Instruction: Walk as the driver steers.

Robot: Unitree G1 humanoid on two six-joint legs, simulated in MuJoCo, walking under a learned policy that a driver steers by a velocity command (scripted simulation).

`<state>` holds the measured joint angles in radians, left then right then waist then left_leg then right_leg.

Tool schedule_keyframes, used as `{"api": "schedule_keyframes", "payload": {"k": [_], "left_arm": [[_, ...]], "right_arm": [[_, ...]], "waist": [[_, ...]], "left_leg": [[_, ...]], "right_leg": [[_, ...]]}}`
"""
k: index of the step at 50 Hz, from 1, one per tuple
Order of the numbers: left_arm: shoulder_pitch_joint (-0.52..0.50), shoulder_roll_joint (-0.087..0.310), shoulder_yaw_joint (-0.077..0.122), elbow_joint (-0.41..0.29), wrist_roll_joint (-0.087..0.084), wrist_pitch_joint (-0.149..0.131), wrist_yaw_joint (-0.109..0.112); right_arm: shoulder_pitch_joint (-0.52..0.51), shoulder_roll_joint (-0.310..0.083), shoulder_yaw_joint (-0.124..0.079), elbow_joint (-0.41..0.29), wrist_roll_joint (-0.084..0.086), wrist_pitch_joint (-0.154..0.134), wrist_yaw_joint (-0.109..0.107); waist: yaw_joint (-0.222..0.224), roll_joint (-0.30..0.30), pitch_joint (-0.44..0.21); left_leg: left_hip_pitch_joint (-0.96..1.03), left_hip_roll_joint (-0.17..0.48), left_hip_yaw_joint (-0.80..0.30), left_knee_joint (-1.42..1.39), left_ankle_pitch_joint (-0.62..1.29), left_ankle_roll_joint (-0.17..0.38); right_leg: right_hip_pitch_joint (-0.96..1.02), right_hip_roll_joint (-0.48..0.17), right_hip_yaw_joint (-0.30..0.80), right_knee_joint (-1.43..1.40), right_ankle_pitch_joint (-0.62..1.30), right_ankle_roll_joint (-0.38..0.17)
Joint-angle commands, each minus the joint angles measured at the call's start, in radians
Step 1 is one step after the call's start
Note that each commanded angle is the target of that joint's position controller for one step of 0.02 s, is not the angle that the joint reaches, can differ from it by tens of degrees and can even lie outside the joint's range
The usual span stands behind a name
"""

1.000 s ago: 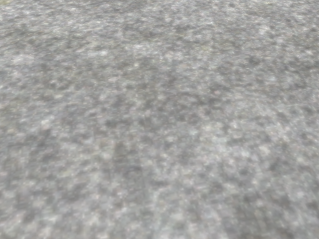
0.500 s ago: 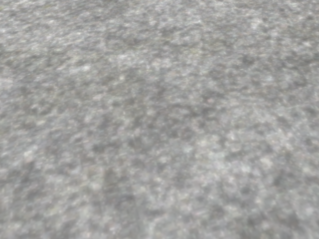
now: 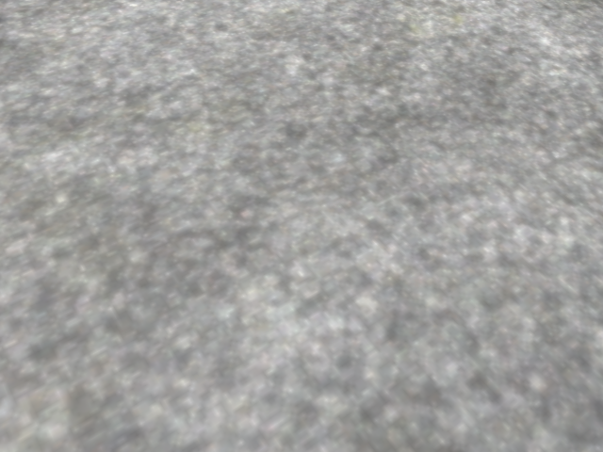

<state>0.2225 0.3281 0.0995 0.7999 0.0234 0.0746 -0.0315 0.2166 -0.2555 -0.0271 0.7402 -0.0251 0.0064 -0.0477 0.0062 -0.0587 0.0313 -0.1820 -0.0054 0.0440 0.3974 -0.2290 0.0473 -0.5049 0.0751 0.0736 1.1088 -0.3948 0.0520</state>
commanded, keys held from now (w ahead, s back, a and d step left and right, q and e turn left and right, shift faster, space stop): e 0.66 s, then w+e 0.34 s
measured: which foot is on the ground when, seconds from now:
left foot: down 0.00-0.26, up 0.28-0.78, down 0.80-1.00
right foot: up 0.00-0.24, down 0.26-0.78, up 0.80-1.00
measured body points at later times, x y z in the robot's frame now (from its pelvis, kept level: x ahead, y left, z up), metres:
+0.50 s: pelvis -0.02 -0.04 +0.00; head +0.01 -0.08 +0.45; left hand +0.18 +0.19 -0.10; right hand +0.00 -0.34 -0.13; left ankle +0.02 +0.10 -0.67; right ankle -0.04 -0.11 -0.75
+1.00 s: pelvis +0.04 -0.03 +0.00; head +0.07 -0.01 +0.45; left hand +0.30 +0.14 -0.12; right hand -0.05 -0.31 -0.09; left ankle +0.05 +0.07 -0.75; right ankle -0.02 -0.16 -0.66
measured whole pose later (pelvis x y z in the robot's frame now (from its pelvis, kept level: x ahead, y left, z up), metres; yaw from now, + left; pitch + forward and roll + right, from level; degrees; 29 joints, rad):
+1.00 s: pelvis +0.04 -0.03 +0.00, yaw -35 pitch +0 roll -1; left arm 0.25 0.34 0.08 0.74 0.04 0.03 -0.06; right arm 0.32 -0.28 -0.03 0.75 -0.02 -0.04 -0.02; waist -0.01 -0.06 0.00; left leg -0.07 -0.02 0.04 0.31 -0.24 0.05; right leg -0.56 0.06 0.10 1.09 -0.25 -0.01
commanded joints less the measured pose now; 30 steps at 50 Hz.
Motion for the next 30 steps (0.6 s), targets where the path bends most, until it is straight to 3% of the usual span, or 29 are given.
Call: {"api": "schedule_keyframes", "payload": {"k": [1,9,11,12,13,14,15,16,17,18,19,22,30], "left_arm": [[-0.044,0.052,0.001,-0.082,-0.006,0.001,-0.011],[-0.08,0.035,-0.019,-0.138,-0.025,0.002,-0.018],[-0.054,0.032,-0.019,-0.141,-0.022,-0.007,-0.015],[-0.022,0.031,-0.02,-0.133,-0.012,-0.017,-0.007],[0.014,0.079,-0.009,-0.125,0.004,-0.032,0.004],[0.018,0.217,0.015,-0.154,0.002,-0.048,0.013],[0.119,0.255,0.037,-0.133,-0.018,-0.049,0.012],[0.098,0.2,0.022,-0.121,-0.02,-0.047,0.015],[0.024,0.147,0.006,-0.131,-0.022,-0.042,0.021],[-0.042,0.12,-0.004,-0.144,-0.02,-0.037,0.027],[-0.055,0.111,-0.007,-0.151,-0.024,-0.036,0.034],[-0.015,0.126,-0.003,-0.142,-0.025,-0.043,0.029],[0.058,0.154,0.01,-0.131,-0.007,-0.042,0.029]], "right_arm": [[0.072,-0.162,-0.045,-0.038,0.0,-0.009,0.0],[0.038,-0.204,-0.068,-0.04,-0.004,-0.006,0.03],[0.023,-0.213,-0.073,-0.038,0.005,-0.001,0.034],[0.015,-0.211,-0.073,-0.035,0.014,0.003,0.033],[0.052,-0.189,-0.07,-0.028,0.011,0.007,0.035],[0.071,-0.08,-0.041,-0.083,-0.007,0.018,0.041],[-0.025,-0.12,-0.042,-0.113,-0.007,0.036,0.023],[-0.031,-0.134,-0.046,-0.104,0.004,0.044,0.02],[-0.027,-0.142,-0.049,-0.09,0.014,0.041,0.024],[-0.017,-0.157,-0.055,-0.078,0.012,0.034,0.027],[0.006,-0.171,-0.06,-0.067,-0.001,0.033,0.032],[0.023,-0.154,-0.057,-0.061,0.001,0.038,0.043],[-0.065,-0.135,-0.047,-0.102,0.004,0.043,0.031]], "waist": [[-0.043,0.209,-0.046],[-0.043,0.257,-0.071],[-0.018,0.246,-0.078],[0.013,0.207,-0.086],[0.028,0.076,-0.107],[-0.011,-0.218,-0.107],[0.084,-0.153,-0.118],[0.05,-0.085,-0.062],[0.019,-0.06,-0.01],[-0.009,-0.057,0.002],[-0.015,-0.077,-0.015],[-0.013,-0.033,-0.074],[0.029,-0.055,-0.046]], "left_leg": [[0.227,0.252,-0.15,-0.044,0.565,0.161],[0.123,0.294,-0.058,0.018,0.551,0.143],[0.094,0.296,-0.035,0.078,0.501,0.113],[0.038,0.28,0.003,0.149,0.411,0.067],[-0.089,0.236,0.061,0.304,0.224,0.003],[-0.386,0.092,0.132,0.563,-0.393,-0.083],[-0.419,0.024,-0.018,0.676,-0.448,-0.083],[-0.435,0.05,-0.057,0.74,-0.381,-0.082],[-0.43,0.062,-0.074,0.727,-0.286,-0.078],[-0.422,0.068,-0.079,0.69,-0.215,-0.079],[-0.4,0.059,-0.069,0.694,-0.177,-0.086],[-0.377,0.037,-0.07,0.689,-0.14,-0.098],[-0.38,0.006,-0.097,0.495,-0.161,-0.094]], "right_leg": [[-0.124,-0.02,-0.036,-0.06,-0.03,0.023],[0.146,-0.041,-0.144,-0.382,-0.066,-0.04],[0.228,-0.033,-0.16,-0.53,0.006,-0.066],[0.319,-0.025,-0.155,-0.678,0.136,-0.081],[0.457,-0.095,-0.011,-0.798,0.227,-0.104],[0.584,-0.421,0.415,-0.808,0.594,-0.195],[0.504,-0.475,0.442,-0.765,0.815,-0.348],[0.481,-0.419,0.354,-0.762,0.789,-0.359],[0.428,-0.345,0.276,-0.78,0.698,-0.324],[0.417,-0.277,0.23,-0.79,0.628,-0.279],[0.419,-0.248,0.208,-0.785,0.672,-0.27],[0.442,-0.232,0.212,-0.776,0.69,-0.27],[0.413,-0.229,0.363,-0.778,0.444,-0.294]]}}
